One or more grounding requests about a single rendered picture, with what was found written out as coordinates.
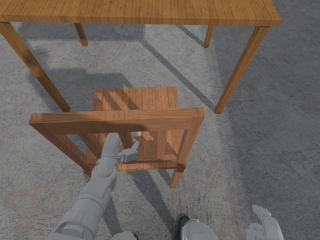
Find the table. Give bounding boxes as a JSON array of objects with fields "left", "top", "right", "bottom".
[{"left": 0, "top": 0, "right": 282, "bottom": 114}]

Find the left robot forearm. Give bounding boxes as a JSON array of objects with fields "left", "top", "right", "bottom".
[{"left": 46, "top": 157, "right": 118, "bottom": 240}]

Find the robot left hand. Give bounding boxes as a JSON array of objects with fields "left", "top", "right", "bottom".
[{"left": 101, "top": 131, "right": 141, "bottom": 164}]

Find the robot right hand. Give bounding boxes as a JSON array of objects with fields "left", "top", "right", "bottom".
[{"left": 245, "top": 204, "right": 284, "bottom": 240}]

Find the chair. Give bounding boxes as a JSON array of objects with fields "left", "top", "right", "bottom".
[{"left": 28, "top": 86, "right": 205, "bottom": 192}]

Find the right robot thigh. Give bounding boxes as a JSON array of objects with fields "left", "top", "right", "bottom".
[{"left": 181, "top": 221, "right": 218, "bottom": 240}]

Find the robot right foot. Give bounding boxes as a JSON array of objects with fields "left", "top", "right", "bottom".
[{"left": 177, "top": 216, "right": 190, "bottom": 240}]

